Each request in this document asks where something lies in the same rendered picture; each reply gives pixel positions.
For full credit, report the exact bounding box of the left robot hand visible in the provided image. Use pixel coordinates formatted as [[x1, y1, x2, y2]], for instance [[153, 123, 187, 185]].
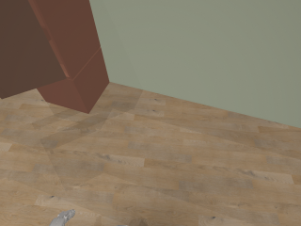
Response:
[[49, 209, 75, 226]]

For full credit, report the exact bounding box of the cupboard door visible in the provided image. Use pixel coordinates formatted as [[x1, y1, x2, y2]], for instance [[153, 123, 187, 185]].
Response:
[[0, 0, 67, 99]]

